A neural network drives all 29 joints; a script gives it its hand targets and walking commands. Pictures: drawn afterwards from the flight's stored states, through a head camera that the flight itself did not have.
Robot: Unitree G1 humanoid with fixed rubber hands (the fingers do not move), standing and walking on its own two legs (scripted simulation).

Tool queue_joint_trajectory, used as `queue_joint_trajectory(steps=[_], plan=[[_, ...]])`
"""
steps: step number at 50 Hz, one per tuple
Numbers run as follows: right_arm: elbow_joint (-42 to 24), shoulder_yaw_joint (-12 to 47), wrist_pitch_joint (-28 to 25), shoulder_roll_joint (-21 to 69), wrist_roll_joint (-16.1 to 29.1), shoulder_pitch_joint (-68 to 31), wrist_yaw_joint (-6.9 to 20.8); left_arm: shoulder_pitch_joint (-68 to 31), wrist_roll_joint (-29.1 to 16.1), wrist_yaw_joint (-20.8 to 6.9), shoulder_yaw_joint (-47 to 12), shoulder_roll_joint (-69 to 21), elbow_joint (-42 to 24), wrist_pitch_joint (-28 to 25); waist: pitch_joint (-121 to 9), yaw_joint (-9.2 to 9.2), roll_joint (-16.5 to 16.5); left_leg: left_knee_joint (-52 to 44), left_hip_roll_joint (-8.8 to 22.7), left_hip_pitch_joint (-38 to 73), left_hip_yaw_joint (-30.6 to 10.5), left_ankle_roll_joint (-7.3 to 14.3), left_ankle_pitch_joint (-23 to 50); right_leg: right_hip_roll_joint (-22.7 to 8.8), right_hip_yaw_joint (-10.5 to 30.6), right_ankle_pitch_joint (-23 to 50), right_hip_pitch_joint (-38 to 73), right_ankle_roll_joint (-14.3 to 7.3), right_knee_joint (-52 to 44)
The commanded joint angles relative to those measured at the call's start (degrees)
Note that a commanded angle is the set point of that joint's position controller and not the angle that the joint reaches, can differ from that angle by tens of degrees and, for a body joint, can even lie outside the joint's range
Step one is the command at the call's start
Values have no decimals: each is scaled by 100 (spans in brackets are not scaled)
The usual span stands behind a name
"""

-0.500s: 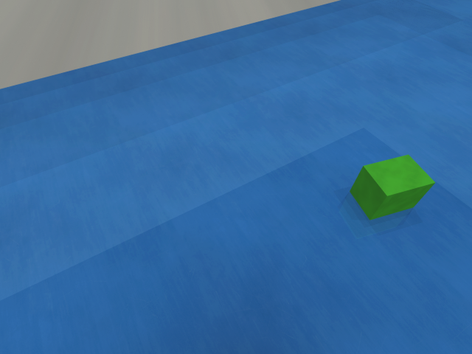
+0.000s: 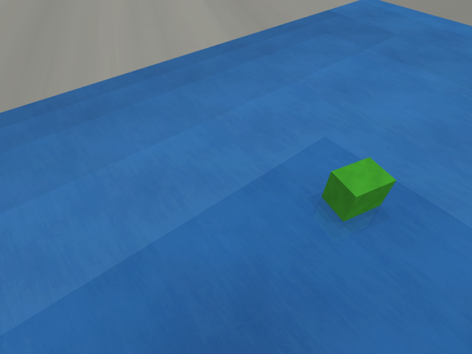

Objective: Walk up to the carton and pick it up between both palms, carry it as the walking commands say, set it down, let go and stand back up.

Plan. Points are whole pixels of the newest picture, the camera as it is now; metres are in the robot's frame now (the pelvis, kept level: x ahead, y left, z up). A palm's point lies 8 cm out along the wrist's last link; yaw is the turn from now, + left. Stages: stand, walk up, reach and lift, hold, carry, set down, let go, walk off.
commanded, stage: walk up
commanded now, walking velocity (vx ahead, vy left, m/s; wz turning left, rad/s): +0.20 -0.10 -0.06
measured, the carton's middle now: (356, 189) +1.05 -0.66 -0.67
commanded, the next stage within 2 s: none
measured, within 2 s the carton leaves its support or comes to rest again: neither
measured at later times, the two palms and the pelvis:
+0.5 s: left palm out of the picture +0.07 +0.22 -0.16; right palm out of the picture +0.11 -0.23 -0.13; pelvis +0.06 -0.01 -0.01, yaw +1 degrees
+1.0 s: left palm (124, 333) +0.22 +0.23 -0.17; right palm out of the picture +0.16 -0.28 -0.13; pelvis +0.11 +0.00 -0.02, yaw -11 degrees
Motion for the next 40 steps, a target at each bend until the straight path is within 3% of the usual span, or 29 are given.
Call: queue_joint_trajectory(steps=[1,2,3,5,6,9,10,11,12,14,15,16,17,18,19,20,21,22,23,25,26,29,30,31,32,33,35,37,40], plan=[[-225,-130,-129,-736,184,-89,-40,1361,8,210,52,468,336,-212,-146,540,-584,-241,941,-1422,-933,-125,-96,-603,845,894,1869,-365,-1661],[-405,-57,-114,-524,181,-418,-33,1625,0,255,173,868,381,-197,-232,690,-1432,768,250,-2051,-196,-248,-850,-1236,1494,98,2185,-613,-2255],[-462,-42,-69,-406,72,-892,-39,1447,40,311,67,676,359,-201,125,678,-977,1342,314,-1865,-224,-276,-1385,-1667,1856,1228,1211,-886,-2286],[-622,-216,20,-701,61,-987,-144,630,71,380,43,664,-22,-308,243,364,-674,2145,361,-1396,-674,-365,-1449,-1828,2090,4563,550,-1182,-1639],[-517,-173,45,-575,47,-796,-127,621,51,391,36,587,-52,-356,-78,313,-666,2059,357,-1401,-682,-363,-1419,-1688,1876,4540,900,-1169,-1567],[-262,-88,76,-450,68,-262,-32,987,-74,398,126,665,49,-371,-167,248,-909,2207,486,-1807,-471,-305,-1080,-1409,1598,1407,1262,-1114,-2307],[-294,-122,86,-600,75,-447,-1,902,-60,392,129,624,81,-384,-20,268,-956,2139,498,-1691,-547,-300,-856,-1345,1615,1015,1030,-1069,-2437],[-379,-81,85,-493,87,-705,-24,894,-9,390,24,361,39,-386,157,259,-572,1676,558,-1417,-654,-299,-779,-1288,1694,1679,672,-1045,-2314],[-430,-39,65,-390,137,-795,-60,940,34,365,44,359,114,-365,135,280,-578,1242,512,-1010,-592,-307,-815,-1255,1704,1943,397,-993,-2213],[-347,7,52,-327,147,-480,-13,889,42,296,128,423,173,-344,125,113,-779,621,368,-414,-257,-275,-456,-1252,1405,201,-118,-946,-2278],[-265,12,12,-289,173,-197,-13,626,12,269,128,405,79,-322,313,-131,-652,78,272,194,-101,-268,-189,-1040,1221,88,-591,-825,-2013],[-35,-42,-38,-368,139,326,-77,680,2,263,65,165,101,-319,221,-364,-6,-428,292,976,-357,-196,-21,-750,909,200,-1040,-644,-1277],[-1,-180,-93,-847,81,628,-124,815,-22,206,44,78,-1,-312,-12,-441,1254,-1008,1133,1502,-1635,109,-834,-98,154,-200,-1764,-408,101],[-41,-238,-134,-1190,60,759,-115,788,4,174,-6,-56,-82,-332,-49,-447,2006,-1828,2083,1558,-3282,543,-1741,360,-198,-468,-2375,-167,1483],[86,-218,-144,-1230,97,799,-120,396,75,122,142,191,-162,-306,345,-479,1646,-1955,2175,1166,-3336,899,-2450,-73,197,-70,-2612,-88,2302],[45,-186,-180,-1043,114,688,-156,135,95,66,215,311,-265,-317,519,-430,1053,-1903,2220,1253,-3586,942,-1994,-242,342,499,-2881,-14,2651],[-157,18,-283,-552,91,222,-252,91,-16,65,142,153,-188,-300,744,-238,460,-1509,2179,790,-2858,813,965,-221,757,617,-2472,26,2356],[-406,61,-356,-390,69,-240,-279,467,-40,107,72,-38,-100,-280,363,-35,886,-953,2017,636,-1723,836,3761,-33,707,146,-1787,37,2299],[-435,-16,-327,-446,102,-511,-308,699,13,121,66,-3,-56,-229,61,127,1108,-830,1659,490,-1009,708,4145,-70,489,75,-1276,46,1894],[-86,-95,-257,-745,79,27,-179,546,43,62,9,-25,-4,-210,198,51,1280,-1394,1377,415,-1499,623,495,-164,-77,-60,-1338,-13,1319],[-84,-74,-253,-766,61,163,-177,216,57,47,80,54,-118,-151,578,-79,895,-1434,1744,534,-1946,736,403,-219,41,113,-1651,0,1115],[-121,4,-216,-531,29,-238,-160,713,-62,74,-117,-314,78,-162,310,300,931,-924,1264,-253,-797,408,1296,-102,-26,1053,-1,-18,-578],[-99,-4,-197,-539,70,-240,-145,873,-62,124,-118,-215,153,-174,292,360,618,-709,1131,-516,-727,181,1231,-58,45,1730,527,-9,-1016],[-154,-17,-178,-479,60,-215,-140,1008,-21,151,-16,160,173,-190,102,421,-183,-173,792,-1003,-369,-110,697,-424,726,2795,1187,-137,-1082],[-245,-28,-132,-411,90,-139,-119,1172,-1,199,25,430,189,-227,113,350,-1028,464,220,-1181,53,-287,-301,-939,1489,2729,1068,-422,-1298],[-432,-79,-40,-446,82,-406,-164,1285,-6,242,126,812,82,-218,72,501,-1520,1255,192,-1272,-27,-347,-1384,-1592,2235,3476,990,-793,-1627],[-582,-140,80,-610,221,-792,-274,931,32,349,178,935,-17,-183,112,473,-1394,2248,186,-1133,-580,-392,-1976,-1794,2703,4991,616,-1296,-1456],[-681,-175,68,-691,248,-886,-277,827,-5,424,257,1045,-221,-208,-195,474,-1297,2873,229,-1441,-605,-405,-1924,-1630,2446,6293,975,-1362,-1126],[-583,-187,90,-673,179,-466,-263,551,-49,460,270,967,-403,-191,-741,275,-1011,2777,305,-1251,-656,-398,-1627,-1279,1938,5213,903,-1199,-1126]])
